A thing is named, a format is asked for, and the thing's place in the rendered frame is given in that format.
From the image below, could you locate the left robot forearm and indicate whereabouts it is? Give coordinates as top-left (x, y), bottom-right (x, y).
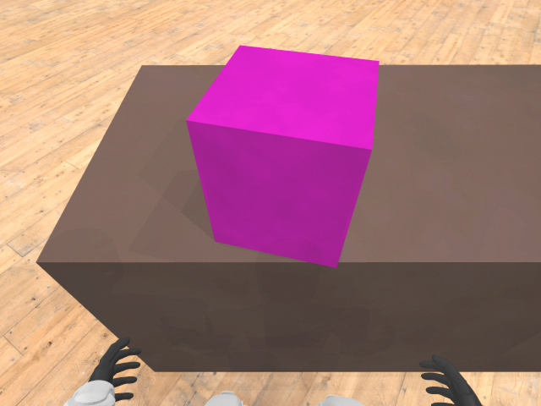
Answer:
top-left (63, 380), bottom-right (115, 406)

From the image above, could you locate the right robot hand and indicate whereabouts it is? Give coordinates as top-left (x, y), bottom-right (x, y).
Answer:
top-left (419, 354), bottom-right (483, 406)

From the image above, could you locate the pedestal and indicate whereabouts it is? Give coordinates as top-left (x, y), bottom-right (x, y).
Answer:
top-left (36, 64), bottom-right (541, 372)

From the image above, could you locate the left robot hand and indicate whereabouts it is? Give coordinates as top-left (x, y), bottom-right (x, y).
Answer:
top-left (88, 337), bottom-right (141, 402)

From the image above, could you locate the carton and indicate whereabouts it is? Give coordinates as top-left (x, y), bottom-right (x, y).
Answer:
top-left (186, 46), bottom-right (380, 268)

